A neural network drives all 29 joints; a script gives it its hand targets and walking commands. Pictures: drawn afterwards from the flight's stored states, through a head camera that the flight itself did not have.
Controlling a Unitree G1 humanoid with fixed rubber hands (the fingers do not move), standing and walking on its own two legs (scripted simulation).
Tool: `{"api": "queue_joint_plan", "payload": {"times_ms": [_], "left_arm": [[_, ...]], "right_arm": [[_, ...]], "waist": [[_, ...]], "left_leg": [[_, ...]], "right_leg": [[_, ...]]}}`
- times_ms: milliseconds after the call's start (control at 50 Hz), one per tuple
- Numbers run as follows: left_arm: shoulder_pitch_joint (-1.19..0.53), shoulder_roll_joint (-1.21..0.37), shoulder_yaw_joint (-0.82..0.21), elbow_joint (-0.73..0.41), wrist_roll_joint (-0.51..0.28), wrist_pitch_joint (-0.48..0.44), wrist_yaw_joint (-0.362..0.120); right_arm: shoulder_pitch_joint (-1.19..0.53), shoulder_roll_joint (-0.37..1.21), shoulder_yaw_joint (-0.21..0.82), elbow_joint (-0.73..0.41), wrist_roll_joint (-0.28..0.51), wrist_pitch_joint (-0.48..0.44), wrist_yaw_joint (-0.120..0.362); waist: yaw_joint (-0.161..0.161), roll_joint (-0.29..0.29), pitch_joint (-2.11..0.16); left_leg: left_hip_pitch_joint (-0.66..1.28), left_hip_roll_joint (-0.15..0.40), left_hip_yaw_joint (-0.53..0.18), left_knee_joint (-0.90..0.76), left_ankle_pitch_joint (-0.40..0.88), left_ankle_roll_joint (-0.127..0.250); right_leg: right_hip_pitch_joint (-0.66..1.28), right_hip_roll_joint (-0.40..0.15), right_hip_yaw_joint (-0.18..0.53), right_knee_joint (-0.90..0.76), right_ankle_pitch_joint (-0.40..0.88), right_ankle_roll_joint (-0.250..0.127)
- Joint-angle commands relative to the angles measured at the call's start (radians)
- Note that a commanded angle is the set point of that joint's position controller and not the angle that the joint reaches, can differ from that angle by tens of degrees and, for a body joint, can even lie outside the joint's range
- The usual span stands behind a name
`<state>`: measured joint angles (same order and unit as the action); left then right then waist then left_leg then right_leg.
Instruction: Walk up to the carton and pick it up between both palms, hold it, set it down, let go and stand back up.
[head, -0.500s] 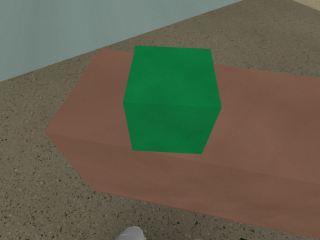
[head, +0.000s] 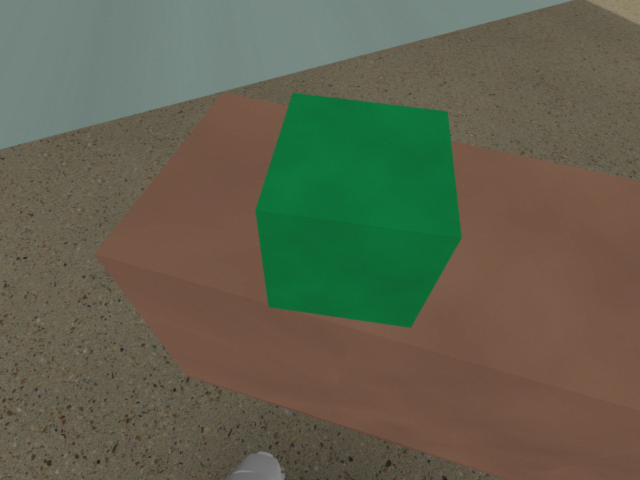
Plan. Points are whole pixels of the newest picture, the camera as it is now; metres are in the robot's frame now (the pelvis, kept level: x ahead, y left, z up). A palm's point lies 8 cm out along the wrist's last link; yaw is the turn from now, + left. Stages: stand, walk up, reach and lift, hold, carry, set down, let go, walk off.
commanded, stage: walk up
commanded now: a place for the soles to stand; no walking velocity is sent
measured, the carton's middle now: (353, 214) +0.46 -0.03 +0.03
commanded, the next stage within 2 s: reach and lift in 0.48 s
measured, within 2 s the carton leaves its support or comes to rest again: neither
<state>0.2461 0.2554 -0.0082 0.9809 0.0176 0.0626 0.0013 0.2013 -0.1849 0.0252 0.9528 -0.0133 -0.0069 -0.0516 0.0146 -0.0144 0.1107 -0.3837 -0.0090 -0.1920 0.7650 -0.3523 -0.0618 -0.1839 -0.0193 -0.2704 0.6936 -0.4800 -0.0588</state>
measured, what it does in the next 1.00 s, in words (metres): shifts its weight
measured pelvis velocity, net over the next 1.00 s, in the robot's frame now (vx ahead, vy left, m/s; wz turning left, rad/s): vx -0.08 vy -0.01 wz -0.21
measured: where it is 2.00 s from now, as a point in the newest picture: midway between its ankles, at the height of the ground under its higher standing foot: outside the picture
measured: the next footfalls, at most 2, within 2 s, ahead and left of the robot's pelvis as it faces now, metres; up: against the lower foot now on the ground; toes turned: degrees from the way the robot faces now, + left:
none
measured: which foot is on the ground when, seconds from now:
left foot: down 0.00-1.00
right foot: down 0.00-1.00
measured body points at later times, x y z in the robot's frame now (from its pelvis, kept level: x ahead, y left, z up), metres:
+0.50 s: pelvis +0.00 -0.01 -0.01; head +0.03 +0.01 +0.44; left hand +0.02 +0.26 -0.16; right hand +0.10 -0.24 -0.14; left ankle +0.04 +0.15 -0.71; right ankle -0.05 -0.06 -0.71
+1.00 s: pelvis -0.08 -0.01 +0.00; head -0.01 +0.02 +0.45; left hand +0.12 +0.22 -0.12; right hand +0.07 -0.24 -0.09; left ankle +0.04 +0.15 -0.71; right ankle -0.05 -0.07 -0.71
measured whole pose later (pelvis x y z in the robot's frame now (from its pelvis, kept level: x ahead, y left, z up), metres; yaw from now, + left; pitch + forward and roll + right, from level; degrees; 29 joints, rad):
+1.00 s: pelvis -0.08 -0.01 +0.00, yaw -12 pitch +0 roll +1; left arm 0.11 0.22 0.17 0.41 0.01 0.56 0.00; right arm 0.09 -0.17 0.09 0.62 0.04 0.09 -0.02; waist 0.05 -0.11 0.14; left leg -0.43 0.07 -0.01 0.63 -0.21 -0.04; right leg -0.38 0.05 -0.07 0.71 -0.33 -0.09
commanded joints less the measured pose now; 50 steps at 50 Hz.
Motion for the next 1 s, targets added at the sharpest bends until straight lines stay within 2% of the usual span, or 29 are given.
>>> {"api": "queue_joint_plan", "payload": {"times_ms": [0,20,60,140,160,200,220,260,280,300,340,380,420,440,460,480,500,520,540,600,620,640,680,700,740,760,820,920,980], "left_arm": [[0.065,0.16,0.038,-0.06,0.001,-0.009,0.009],[0.053,0.164,0.039,-0.064,0.0,-0.01,0.009],[0.048,0.176,0.04,-0.068,0.0,-0.009,0.011],[0.069,0.172,0.046,-0.076,-0.002,-0.008,0.01],[0.076,0.171,0.047,-0.074,-0.001,-0.008,0.009],[0.072,0.176,0.048,-0.083,-0.001,-0.005,0.01],[0.067,0.167,0.048,-0.094,-0.002,-0.004,0.011],[0.064,0.17,0.049,-0.101,-0.002,-0.002,0.011],[0.057,0.173,0.05,-0.103,-0.002,-0.003,0.01],[0.066,0.176,0.049,-0.105,0.0,-0.004,0.01],[0.065,0.177,0.05,-0.111,0.0,-0.006,0.01],[0.075,0.184,0.052,-0.11,0.001,-0.006,0.009],[0.073,0.182,0.054,-0.112,0.001,-0.005,0.008],[0.081,0.186,0.055,-0.115,0.002,-0.004,0.009],[0.077,0.183,0.055,-0.118,0.001,-0.003,0.009],[-0.493,0.342,0.072,-0.512,-0.066,0.125,0.001],[-0.356,0.266,0.107,-0.504,-0.049,0.236,0.003],[-0.329,0.241,0.106,-0.557,-0.042,0.312,-0.011],[-0.289,0.212,0.126,-0.608,-0.029,0.362,-0.019],[-0.164,0.159,0.145,-0.708,-0.006,0.453,-0.016],[-0.119,0.151,0.161,-0.709,0.005,0.471,-0.01],[-0.073,0.147,0.167,-0.708,-0.001,0.485,-0.007],[-0.04,0.138,0.19,-0.67,0.015,0.506,-0.009],[-0.053,0.138,0.197,-0.647,0.023,0.513,-0.013],[-0.084,0.145,0.225,-0.603,0.038,0.522,-0.022],[-0.1,0.152,0.241,-0.601,0.045,0.52,-0.023],[-0.175,0.154,0.261,-0.63,0.047,0.522,-0.017],[-0.243,0.155,0.241,-0.735,0.008,0.474,0.012],[-0.255,0.148,0.219,-0.793,-0.013,0.428,0.038]], "right_arm": [[0.019,-0.149,-0.027,-0.076,0.007,-0.009,-0.013],[-0.002,-0.143,-0.022,-0.084,0.006,-0.008,-0.012],[-0.011,-0.14,-0.022,-0.089,0.005,-0.01,-0.011],[-0.005,-0.154,-0.027,-0.091,0.003,-0.016,-0.014],[-0.009,-0.147,-0.026,-0.093,0.003,-0.015,-0.014],[-0.009,-0.157,-0.029,-0.1,0.005,-0.012,-0.015],[-0.016,-0.157,-0.028,-0.103,0.005,-0.009,-0.014],[-0.024,-0.155,-0.028,-0.112,0.007,-0.006,-0.013],[-0.03,-0.149,-0.024,-0.115,0.006,-0.005,-0.013],[-0.041,-0.149,-0.025,-0.117,0.007,-0.004,-0.012],[-0.034,-0.151,-0.025,-0.119,0.005,-0.006,-0.011],[-0.032,-0.151,-0.024,-0.119,0.007,-0.006,-0.009],[-0.031,-0.153,-0.024,-0.121,0.005,-0.006,-0.008],[-0.039,-0.155,-0.027,-0.122,0.006,-0.004,-0.009],[-0.03,-0.157,-0.027,-0.126,0.004,-0.004,-0.009],[-0.414,-0.059,-0.114,-0.035,-0.124,-0.073,-0.003],[-0.376,-0.093,-0.108,-0.019,-0.115,-0.079,0.013],[-0.408,-0.115,-0.096,-0.036,-0.078,-0.083,0.034],[-0.386,-0.134,-0.072,-0.022,-0.037,-0.088,0.049],[-0.322,-0.198,-0.022,-0.048,0.018,-0.105,0.064],[-0.293,-0.213,0.002,-0.05,0.035,-0.1,0.062],[-0.27,-0.223,0.014,-0.061,0.051,-0.092,0.06],[-0.272,-0.215,0.056,-0.102,0.062,-0.066,0.049],[-0.285,-0.203,0.061,-0.127,0.059,-0.054,0.041],[-0.313,-0.175,0.07,-0.168,0.046,-0.023,0.028],[-0.333,-0.156,0.077,-0.211,0.045,-0.011,0.023],[-0.367,-0.109,0.072,-0.342,0.056,0.031,0.023],[-0.301,-0.067,0.049,-0.522,0.056,0.062,0.03],[-0.255,-0.041,0.02,-0.575,0.041,0.054,0.04]], "waist": [[0.001,0.045,-0.099],[0.004,0.036,-0.08],[0.001,0.048,-0.069],[0.001,0.054,-0.106],[0.001,0.045,-0.114],[-0.008,0.062,-0.121],[-0.005,0.077,-0.108],[-0.007,0.066,-0.091],[-0.006,0.042,-0.077],[-0.001,0.046,-0.077],[-0.002,0.065,-0.086],[0.0,0.058,-0.096],[0.0,0.044,-0.086],[0.003,0.064,-0.083],[-0.002,0.058,-0.078],[-0.09,0.018,-0.281],[-0.088,0.023,-0.297],[-0.066,0.002,-0.323],[-0.044,0.026,-0.326],[-0.015,0.09,-0.413],[-0.006,0.086,-0.402],[-0.015,0.077,-0.386],[0.009,0.056,-0.321],[0.002,0.033,-0.262],[0.023,0.01,-0.19],[0.046,-0.005,-0.164],[0.064,-0.009,-0.109],[0.09,0.004,-0.182],[0.079,0.038,-0.219]], "left_leg": [[-0.049,0.037,-0.007,-0.035,0.379,0.133],[-0.052,0.029,0.026,-0.026,0.355,0.121],[-0.049,0.033,0.046,-0.026,0.386,0.114],[-0.028,0.042,0.02,-0.026,0.451,0.128],[-0.019,0.045,0.01,-0.023,0.452,0.132],[-0.02,0.05,-0.013,-0.022,0.439,0.143],[-0.02,0.045,-0.002,-0.022,0.417,0.138],[-0.033,0.04,-0.002,-0.014,0.369,0.136],[-0.046,0.038,0.015,-0.009,0.344,0.131],[-0.048,0.034,0.027,-0.018,0.337,0.121],[-0.043,0.036,0.034,-0.027,0.36,0.119],[-0.036,0.039,0.018,-0.033,0.366,0.127],[-0.038,0.035,0.024,-0.029,0.35,0.125],[-0.048,0.034,0.024,-0.028,0.341,0.127],[-0.054,0.036,0.025,-0.031,0.345,0.122],[-0.172,0.071,0.145,0.01,0.36,0.024],[-0.166,0.027,0.163,0.033,0.297,-0.002],[-0.158,0.036,0.155,0.058,0.293,0.001],[-0.14,0.046,0.158,0.062,0.299,0.004],[0.089,0.045,0.162,0.045,0.48,-0.022],[0.122,0.046,0.169,0.023,0.49,-0.026],[0.14,0.041,0.177,-0.013,0.468,-0.022],[0.118,0.022,0.193,-0.088,0.39,-0.008],[0.093,0.013,0.203,-0.114,0.327,0.003],[0.056,0.005,0.227,-0.134,0.22,0.022],[0.038,0.001,0.239,-0.141,0.173,0.026],[-0.003,0.015,0.257,-0.17,0.077,0.049],[-0.025,0.034,0.268,-0.19,0.026,0.069],[-0.01,0.041,0.276,-0.188,0.018,0.062]], "right_leg": [[0.068,-0.16,0.193,-0.2,0.38,-0.018],[0.054,-0.184,0.194,-0.224,0.372,-0.03],[0.057,-0.192,0.174,-0.212,0.437,-0.027],[0.087,-0.166,0.142,-0.129,0.551,-0.003],[0.079,-0.161,0.15,-0.127,0.545,-0.003],[0.071,-0.155,0.155,-0.123,0.509,-0.003],[0.049,-0.159,0.157,-0.129,0.468,0.002],[0.033,-0.171,0.172,-0.158,0.422,0.001],[0.024,-0.185,0.176,-0.178,0.412,-0.002],[0.029,-0.186,0.17,-0.201,0.392,-0.007],[0.048,-0.186,0.161,-0.18,0.423,-0.002],[0.059,-0.174,0.151,-0.165,0.443,0.002],[0.051,-0.18,0.155,-0.176,0.416,0.003],[0.051,-0.181,0.163,-0.183,0.411,0.008],[0.058,-0.178,0.15,-0.184,0.41,0.002],[-0.226,-0.079,0.223,0.069,0.547,0.096],[-0.249,-0.088,0.229,0.078,0.578,0.118],[-0.217,-0.093,0.25,0.11,0.627,0.113],[-0.207,-0.092,0.258,0.12,0.624,0.105],[-0.213,-0.033,0.208,0.083,0.664,0.082],[-0.204,-0.021,0.201,0.047,0.665,0.083],[-0.178,-0.011,0.201,0.013,0.679,0.083],[-0.103,-0.007,0.208,-0.065,0.673,0.086],[-0.091,-0.016,0.225,-0.109,0.625,0.094],[-0.095,-0.039,0.28,-0.184,0.457,0.098],[-0.106,-0.056,0.314,-0.227,0.328,0.1],[-0.159,-0.094,0.401,-0.332,0.012,0.095],[-0.139,-0.114,0.449,-0.341,-0.096,0.099],[-0.168,-0.112,0.445,-0.316,-0.095,0.097]]}}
